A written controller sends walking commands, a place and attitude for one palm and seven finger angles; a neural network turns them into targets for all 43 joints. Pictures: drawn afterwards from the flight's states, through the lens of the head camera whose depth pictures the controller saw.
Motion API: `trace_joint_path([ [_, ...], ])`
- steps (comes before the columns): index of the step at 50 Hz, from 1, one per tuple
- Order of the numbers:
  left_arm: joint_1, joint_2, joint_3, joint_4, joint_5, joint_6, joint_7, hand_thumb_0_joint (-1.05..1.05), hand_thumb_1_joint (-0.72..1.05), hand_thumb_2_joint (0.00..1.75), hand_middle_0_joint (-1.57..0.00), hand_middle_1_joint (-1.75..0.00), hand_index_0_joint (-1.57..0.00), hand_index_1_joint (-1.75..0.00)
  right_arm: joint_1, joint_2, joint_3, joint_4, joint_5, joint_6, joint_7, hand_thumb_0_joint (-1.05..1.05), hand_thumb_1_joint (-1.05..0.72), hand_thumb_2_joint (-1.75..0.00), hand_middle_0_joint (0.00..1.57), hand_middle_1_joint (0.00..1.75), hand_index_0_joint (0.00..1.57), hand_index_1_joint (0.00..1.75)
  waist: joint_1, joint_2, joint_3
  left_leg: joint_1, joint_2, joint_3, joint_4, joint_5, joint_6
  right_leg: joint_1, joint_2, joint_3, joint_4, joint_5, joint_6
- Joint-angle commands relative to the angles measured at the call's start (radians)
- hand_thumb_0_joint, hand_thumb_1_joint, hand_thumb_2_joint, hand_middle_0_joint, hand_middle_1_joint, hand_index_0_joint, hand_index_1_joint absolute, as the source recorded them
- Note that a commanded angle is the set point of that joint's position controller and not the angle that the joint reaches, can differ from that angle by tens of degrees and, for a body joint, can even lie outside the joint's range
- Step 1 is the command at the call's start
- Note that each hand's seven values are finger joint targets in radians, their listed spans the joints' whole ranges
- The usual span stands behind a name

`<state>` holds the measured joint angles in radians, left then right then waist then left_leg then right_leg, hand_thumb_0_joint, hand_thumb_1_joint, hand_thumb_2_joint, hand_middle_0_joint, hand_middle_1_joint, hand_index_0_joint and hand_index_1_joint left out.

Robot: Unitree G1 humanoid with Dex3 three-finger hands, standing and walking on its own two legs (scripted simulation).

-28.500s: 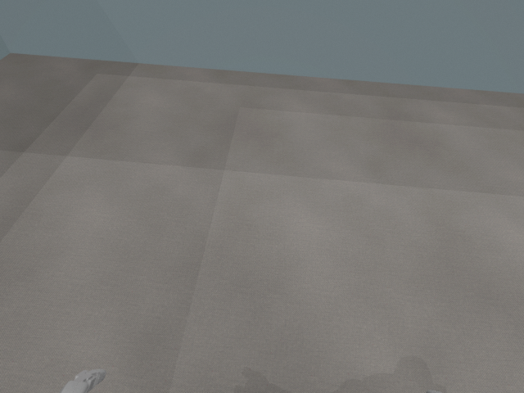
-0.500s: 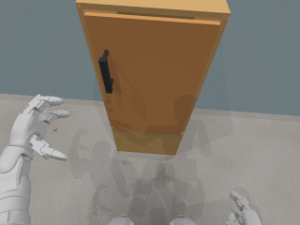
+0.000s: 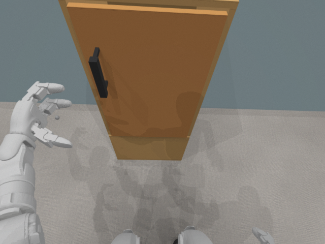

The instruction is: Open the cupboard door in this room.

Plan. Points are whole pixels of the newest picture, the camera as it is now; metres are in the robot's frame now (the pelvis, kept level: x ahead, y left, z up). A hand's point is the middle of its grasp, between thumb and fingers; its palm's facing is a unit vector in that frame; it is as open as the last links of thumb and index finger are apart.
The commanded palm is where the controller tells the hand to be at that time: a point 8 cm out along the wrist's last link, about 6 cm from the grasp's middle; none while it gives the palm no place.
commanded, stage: move the hooked fingers beside the handle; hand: left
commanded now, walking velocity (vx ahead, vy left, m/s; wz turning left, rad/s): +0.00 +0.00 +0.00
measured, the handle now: (100, 74) +0.55 +0.18 +0.05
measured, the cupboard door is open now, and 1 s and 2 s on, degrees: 0 0 0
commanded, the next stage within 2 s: slide the fingers in behind the handle in 1.80 s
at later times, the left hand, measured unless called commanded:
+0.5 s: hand (67, 94) +0.46 +0.24 +0.07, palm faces -0.02 -1.00 -0.01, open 14.0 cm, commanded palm +0.44 +0.29 +0.06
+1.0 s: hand (73, 79) +0.51 +0.24 +0.07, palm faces -0.02 -1.00 -0.02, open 14.0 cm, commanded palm +0.49 +0.29 +0.06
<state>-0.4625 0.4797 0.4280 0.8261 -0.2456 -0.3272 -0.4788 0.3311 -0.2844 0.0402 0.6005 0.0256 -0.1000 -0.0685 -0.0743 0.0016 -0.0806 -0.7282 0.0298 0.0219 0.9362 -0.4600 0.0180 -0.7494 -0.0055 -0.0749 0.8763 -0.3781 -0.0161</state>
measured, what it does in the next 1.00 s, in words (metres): stands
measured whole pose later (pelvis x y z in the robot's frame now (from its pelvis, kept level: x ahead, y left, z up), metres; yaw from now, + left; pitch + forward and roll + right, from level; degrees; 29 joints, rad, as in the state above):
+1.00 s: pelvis +0.00 +0.01 -0.01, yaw -3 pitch +23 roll -3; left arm -0.86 0.67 0.51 1.16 -0.12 -0.36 -0.43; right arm 0.43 -0.28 0.05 0.60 -0.01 0.08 -0.03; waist -0.19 0.01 -0.09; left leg -0.92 0.06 0.04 1.01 -0.49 0.03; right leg -0.94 0.02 -0.06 0.91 -0.37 -0.01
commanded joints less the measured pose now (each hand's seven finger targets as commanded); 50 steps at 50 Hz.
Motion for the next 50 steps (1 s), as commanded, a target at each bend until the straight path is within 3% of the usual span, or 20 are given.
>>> trace_joint_path([
  [1,-0.368,0.288,0.064,-0.189,-0.011,-0.088,0.02,0.0,-0.5,0.3,-0.3,-1.2,-0.3,-1.2,0.077,-0.156,-0.066,-0.096,0.0,-0.019,-0.002,0.0,-0.9,-0.9,0.2,0.3,0.2,0.3,0.01,0.102,-0.396,0.178,-0.013,-0.05,-0.116,0.417,-0.004,0.215,0.031,0.048,-0.055,0.304,-0.01],
  [2,-0.356,0.263,0.051,-0.172,-0.014,-0.087,0.022,0.0,-0.5,0.3,-0.3,-1.2,-0.3,-1.2,0.079,-0.154,-0.069,-0.097,0.001,-0.014,0.001,0.0,-0.9,-0.9,0.2,0.3,0.2,0.3,0.008,0.101,-0.395,0.18,-0.014,-0.047,-0.116,0.411,-0.004,0.212,0.031,0.048,-0.06,0.301,-0.009],
  [6,-0.337,0.297,0.086,-0.133,-0.006,-0.081,0.033,0.0,-0.5,0.3,-0.3,-1.2,-0.3,-1.2,0.096,-0.161,-0.074,-0.098,0.0,0.006,0.008,0.0,-0.9,-0.9,0.2,0.3,0.2,0.3,0.016,0.077,-0.411,0.165,-0.01,-0.045,-0.114,0.441,-0.004,0.228,0.031,0.047,-0.055,0.327,-0.008],
  [11,-0.45,0.326,0.08,-0.05,0.019,-0.074,0.041,0.0,-0.5,0.3,-0.3,-1.2,-0.3,-1.2,0.103,-0.164,-0.068,-0.09,0.002,0.035,0.007,0.0,-0.9,-0.9,0.2,0.3,0.2,0.3,-0.018,0.058,-0.333,0.081,-0.014,-0.028,-0.113,0.319,0.008,0.199,0.03,0.059,-0.067,0.273,-0.003],
  [13,-0.521,0.349,0.083,-0.049,0.035,-0.097,0.046,0.0,-0.5,0.3,-0.3,-1.2,-0.3,-1.2,0.11,-0.165,-0.069,-0.084,-0.001,0.041,0.004,0.0,-0.9,-0.9,0.2,0.3,0.2,0.3,-0.024,0.078,-0.358,0.087,-0.015,-0.033,-0.104,0.309,0.009,0.188,0.029,0.063,-0.062,0.256,-0.004],
  [15,-0.621,0.319,0.041,-0.076,0.038,-0.125,0.046,0.0,-0.5,0.3,-0.3,-1.2,-0.3,-1.2,0.114,-0.159,-0.067,-0.078,-0.004,0.042,0.005,0.0,-0.9,-0.9,0.2,0.3,0.2,0.3,-0.042,0.145,-0.382,0.138,-0.012,-0.041,-0.09,0.337,0.008,0.143,0.033,0.061,-0.05,0.255,-0.01],
  [18,-0.644,0.374,0.077,-0.019,0.047,-0.146,0.043,0.0,-0.5,0.3,-0.3,-1.2,-0.3,-1.2,0.133,-0.169,-0.067,-0.054,-0.009,0.051,0.003,0.0,-0.9,-0.9,0.2,0.3,0.2,0.3,-0.043,0.131,-0.436,0.157,-0.008,-0.056,-0.08,0.338,0.004,0.14,0.036,0.059,-0.046,0.238,-0.009],
  [21,-0.658,0.356,0.058,0.038,0.053,-0.132,0.032,0.0,-0.5,0.3,-0.3,-1.2,-0.3,-1.2,0.144,-0.168,-0.064,-0.044,-0.01,0.061,0.004,0.0,-0.9,-0.9,0.2,0.3,0.2,0.3,-0.047,0.162,-0.457,0.164,-0.008,-0.056,-0.071,0.377,0.002,0.129,0.034,0.056,-0.037,0.262,-0.009],
  [25,-0.665,0.379,0.058,0.163,0.073,-0.079,0.038,0.0,-0.5,0.3,-0.3,-1.2,-0.3,-1.2,0.162,-0.178,-0.059,-0.045,-0.01,0.082,0.006,0.0,-0.9,-0.9,0.2,0.3,0.2,0.3,-0.063,0.088,-0.371,0.067,-0.008,-0.057,-0.07,0.31,0.011,0.104,0.035,0.051,-0.041,0.227,-0.007],
  [31,-0.79,0.462,0.095,0.087,0.097,-0.124,0.069,0.0,-0.5,0.3,-0.3,-1.2,-0.3,-1.2,0.192,-0.182,-0.059,-0.052,-0.022,0.103,0.014,0.0,-0.9,-0.9,0.2,0.3,0.2,0.3,-0.07,0.151,-0.489,0.111,-0.005,-0.059,-0.044,0.381,0.007,0.11,0.04,0.06,-0.019,0.273,-0.004],
  [34,-0.809,0.483,0.114,0.125,0.103,-0.132,0.079,0.0,-0.5,0.3,-0.3,-1.2,-0.3,-1.2,0.202,-0.186,-0.058,-0.044,-0.024,0.113,0.017,0.0,-0.9,-0.9,0.2,0.3,0.2,0.3,-0.079,0.135,-0.478,0.091,-0.003,-0.061,-0.037,0.365,0.009,0.106,0.041,0.059,-0.02,0.26,-0.002],
  [36,-0.822,0.487,0.106,0.148,0.108,-0.121,0.072,0.0,-0.5,0.3,-0.3,-1.2,-0.3,-1.2,0.213,-0.19,-0.055,-0.042,-0.025,0.122,0.017,0.0,-0.9,-0.9,0.2,0.3,0.2,0.3,-0.089,0.159,-0.485,0.093,-0.002,-0.059,-0.033,0.369,0.011,0.094,0.043,0.061,-0.019,0.264,-0.002],
  [39,-0.823,0.496,0.089,0.228,0.13,-0.082,0.067,0.0,-0.5,0.3,-0.3,-1.2,-0.3,-1.2,0.226,-0.195,-0.049,-0.04,-0.024,0.135,0.015,0.0,-0.9,-0.9,0.2,0.3,0.2,0.3,-0.109,0.133,-0.421,0.035,-0.003,-0.057,-0.033,0.325,0.017,0.073,0.041,0.06,-0.029,0.241,0.002],
  [40,-0.864,0.504,0.081,0.209,0.136,-0.083,0.063,0.0,-0.5,0.3,-0.3,-1.2,-0.3,-1.2,0.232,-0.195,-0.047,-0.04,-0.027,0.137,0.013,0.0,-0.9,-0.9,0.2,0.3,0.2,0.3,-0.113,0.165,-0.434,0.059,-0.002,-0.063,-0.029,0.352,0.016,0.063,0.042,0.058,-0.021,0.255,-0.003],
  [42,-0.888,0.496,0.076,0.186,0.134,-0.087,0.062,0.0,-0.5,0.3,-0.3,-1.2,-0.3,-1.2,0.244,-0.195,-0.05,-0.037,-0.031,0.143,0.016,0.0,-0.9,-0.9,0.2,0.3,0.2,0.3,-0.115,0.199,-0.482,0.115,0.003,-0.069,-0.025,0.399,0.009,0.043,0.045,0.053,-0.02,0.267,-0.002],
  [46,-0.765,0.523,0.146,0.127,0.105,-0.111,0.055,0.0,-0.5,0.3,-0.3,-1.2,-0.3,-1.2,0.26,-0.196,-0.06,-0.054,-0.04,0.155,0.027,0.0,-0.9,-0.9,0.2,0.3,0.2,0.3,-0.069,0.209,-0.606,0.19,0.01,-0.069,-0.015,0.551,0.0,0.105,0.052,0.049,-0.007,0.368,-0.007],
  [50,-0.682,0.446,0.104,0.146,0.096,-0.083,0.046,0.0,-0.5,0.3,-0.3,-1.2,-0.3,-1.2,0.256,-0.187,-0.063,-0.069,-0.032,0.176,0.038,0.0,-0.9,-0.9,0.2,0.3,0.2,0.3,-0.072,0.157,-0.511,0.159,0.012,-0.059,-0.028,0.55,0.008,0.099,0.058,0.04,-0.02,0.375,-0.005],
])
